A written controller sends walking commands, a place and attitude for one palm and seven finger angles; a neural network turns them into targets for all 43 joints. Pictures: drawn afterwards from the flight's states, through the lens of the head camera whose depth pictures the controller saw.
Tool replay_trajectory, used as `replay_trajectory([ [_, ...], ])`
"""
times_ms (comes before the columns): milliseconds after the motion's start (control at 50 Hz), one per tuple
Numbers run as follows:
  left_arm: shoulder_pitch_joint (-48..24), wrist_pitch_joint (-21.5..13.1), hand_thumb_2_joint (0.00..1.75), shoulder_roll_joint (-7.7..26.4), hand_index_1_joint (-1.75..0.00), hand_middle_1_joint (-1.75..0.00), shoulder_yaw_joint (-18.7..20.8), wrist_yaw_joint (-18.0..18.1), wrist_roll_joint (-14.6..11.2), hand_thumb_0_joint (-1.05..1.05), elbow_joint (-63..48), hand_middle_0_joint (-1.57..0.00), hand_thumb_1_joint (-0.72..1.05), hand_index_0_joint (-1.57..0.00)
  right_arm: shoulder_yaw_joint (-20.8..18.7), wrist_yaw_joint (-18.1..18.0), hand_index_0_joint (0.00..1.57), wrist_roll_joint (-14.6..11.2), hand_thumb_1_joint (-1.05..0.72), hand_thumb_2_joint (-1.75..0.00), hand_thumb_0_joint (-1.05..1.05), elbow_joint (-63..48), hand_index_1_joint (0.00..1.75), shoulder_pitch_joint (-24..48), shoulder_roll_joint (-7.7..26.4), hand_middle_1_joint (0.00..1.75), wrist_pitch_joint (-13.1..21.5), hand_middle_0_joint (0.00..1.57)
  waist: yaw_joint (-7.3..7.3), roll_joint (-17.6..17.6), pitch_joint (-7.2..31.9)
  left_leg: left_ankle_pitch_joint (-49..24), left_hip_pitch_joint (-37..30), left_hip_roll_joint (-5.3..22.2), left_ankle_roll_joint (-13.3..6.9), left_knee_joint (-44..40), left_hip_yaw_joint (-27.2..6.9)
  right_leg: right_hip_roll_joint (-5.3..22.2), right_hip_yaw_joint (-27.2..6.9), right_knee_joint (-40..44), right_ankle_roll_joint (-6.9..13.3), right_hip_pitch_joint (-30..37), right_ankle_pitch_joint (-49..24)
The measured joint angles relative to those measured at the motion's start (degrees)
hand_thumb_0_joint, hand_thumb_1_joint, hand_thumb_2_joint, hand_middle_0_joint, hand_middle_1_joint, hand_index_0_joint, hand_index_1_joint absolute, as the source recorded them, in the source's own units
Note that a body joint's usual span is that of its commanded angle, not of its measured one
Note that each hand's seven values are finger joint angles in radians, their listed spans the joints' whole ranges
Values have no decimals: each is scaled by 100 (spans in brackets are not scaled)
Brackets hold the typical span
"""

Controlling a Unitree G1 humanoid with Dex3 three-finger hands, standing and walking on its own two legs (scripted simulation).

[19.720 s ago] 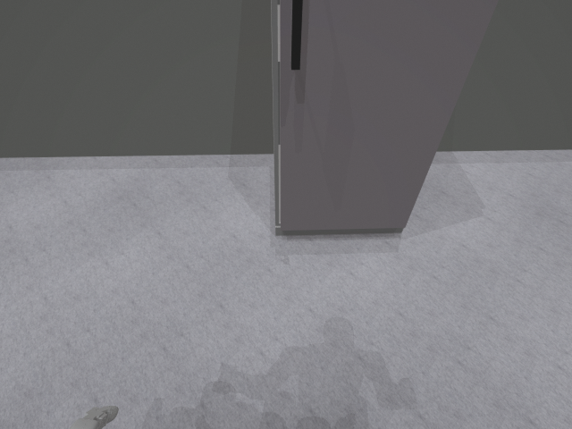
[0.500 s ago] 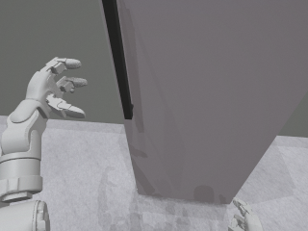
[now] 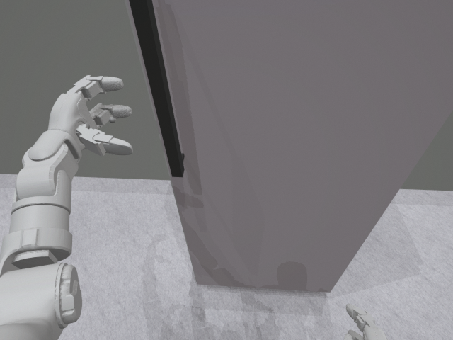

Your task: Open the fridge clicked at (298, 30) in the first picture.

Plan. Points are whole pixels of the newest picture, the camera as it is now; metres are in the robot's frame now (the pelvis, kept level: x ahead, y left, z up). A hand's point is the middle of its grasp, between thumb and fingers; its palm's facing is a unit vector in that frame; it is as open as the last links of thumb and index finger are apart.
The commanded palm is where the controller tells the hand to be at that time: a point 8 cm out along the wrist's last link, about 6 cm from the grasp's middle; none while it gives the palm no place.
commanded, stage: move the hooked fingers beside the handle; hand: left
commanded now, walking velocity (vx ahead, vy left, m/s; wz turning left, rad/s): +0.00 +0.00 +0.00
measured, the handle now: (163, 84) +0.46 +0.12 +0.25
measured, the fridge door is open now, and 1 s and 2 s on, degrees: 0 0 0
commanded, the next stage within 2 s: none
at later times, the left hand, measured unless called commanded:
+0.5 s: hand (120, 118) +0.40 +0.19 +0.22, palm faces -0.01 -1.00 -0.02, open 14.0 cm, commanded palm +0.38 +0.24 +0.22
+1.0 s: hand (120, 116) +0.41 +0.19 +0.22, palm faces +0.00 -1.00 -0.01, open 14.0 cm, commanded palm +0.38 +0.24 +0.21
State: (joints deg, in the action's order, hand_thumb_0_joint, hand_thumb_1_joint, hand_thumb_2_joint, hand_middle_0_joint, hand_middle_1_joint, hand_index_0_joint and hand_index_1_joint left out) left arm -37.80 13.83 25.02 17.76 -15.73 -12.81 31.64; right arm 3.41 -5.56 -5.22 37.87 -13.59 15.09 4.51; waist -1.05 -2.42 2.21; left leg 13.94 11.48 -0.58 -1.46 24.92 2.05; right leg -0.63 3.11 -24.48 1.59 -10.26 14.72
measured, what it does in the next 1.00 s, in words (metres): stands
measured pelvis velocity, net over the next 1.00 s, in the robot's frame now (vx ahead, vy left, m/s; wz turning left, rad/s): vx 0.00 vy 0.00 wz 0.00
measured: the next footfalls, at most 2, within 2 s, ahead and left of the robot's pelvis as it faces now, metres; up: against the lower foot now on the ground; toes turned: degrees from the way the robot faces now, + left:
none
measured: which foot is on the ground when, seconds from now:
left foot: down 0.00-1.00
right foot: down 0.00-1.00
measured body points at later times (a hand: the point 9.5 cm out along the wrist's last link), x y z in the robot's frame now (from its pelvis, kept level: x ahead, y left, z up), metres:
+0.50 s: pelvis +0.00 +0.01 +0.00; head -0.01 -0.01 +0.45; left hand +0.40 +0.24 +0.22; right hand +0.15 -0.24 -0.10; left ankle -0.01 +0.10 -0.74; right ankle -0.02 -0.10 -0.74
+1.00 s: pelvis +0.00 +0.00 +0.00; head -0.01 -0.02 +0.45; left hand +0.41 +0.25 +0.22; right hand +0.13 -0.25 -0.10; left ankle -0.01 +0.10 -0.74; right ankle -0.02 -0.10 -0.74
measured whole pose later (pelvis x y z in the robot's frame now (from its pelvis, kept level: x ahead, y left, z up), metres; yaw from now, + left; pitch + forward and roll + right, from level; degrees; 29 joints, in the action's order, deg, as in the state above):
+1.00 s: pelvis +0.00 +0.00 +0.00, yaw +0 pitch +0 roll +0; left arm -41.1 14.9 24.0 15.5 -14.1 -12.4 35.2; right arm 3.0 -5.5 -5.3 38.1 -14.5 15.6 2.4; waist -0.9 -2.8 2.8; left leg 13.4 11.2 -0.5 -1.4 24.1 1.9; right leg -0.7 3.2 -23.5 1.7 -9.8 14.1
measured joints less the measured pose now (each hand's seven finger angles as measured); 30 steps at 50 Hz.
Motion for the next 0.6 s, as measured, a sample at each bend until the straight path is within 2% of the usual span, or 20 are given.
replay_trajectory([
  [120,43,-170,30,-35,-120,-120,12,45,69,-2,-68,-30,-50,-30,-49,7,20,16,-91,-89,2,-9,30,-149,26,30,-30,20,-11,4,-46,8,-19,-3,-15,-22,33,2,-35,27,-12,10,-8],
  [200,118,-239,30,-139,-120,-120,-1,20,3,-2,-297,-30,-50,-30,-73,20,20,20,-91,-89,2,22,30,-214,37,30,-29,20,22,-3,-13,18,-72,-12,-27,-46,49,10,-52,52,-28,60,-5],
  [340,82,46,30,-170,-120,-120,-124,137,51,-2,-113,-31,-51,-30,-66,37,20,-2,-91,-89,2,-15,30,-121,21,30,-102,20,30,-8,9,16,-45,-31,-43,-29,48,29,-50,29,-43,33,-2],
  [500,119,-170,30,-420,-120,-120,-257,307,58,-2,-600,-30,-51,-30,-25,14,20,49,-91,-89,2,-36,30,2,-44,30,-47,20,87,23,-74,-34,-114,-50,-44,-87,21,46,-25,75,-45,108,-35],
  [600,-171,25,30,-399,-120,-120,-296,314,41,-2,-219,-31,-51,-30,16,42,20,31,-91,-89,2,-3,30,71,-79,30,-124,20,86,11,44,-34,-98,-44,-36,-85,13,40,-18,77,-40,94,-35],
])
